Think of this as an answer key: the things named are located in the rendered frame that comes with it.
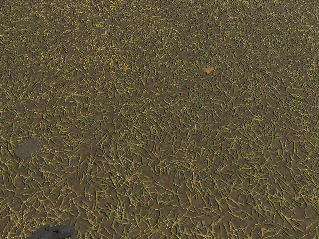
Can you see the left robot hand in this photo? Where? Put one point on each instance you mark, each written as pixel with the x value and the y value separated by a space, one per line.
pixel 53 232

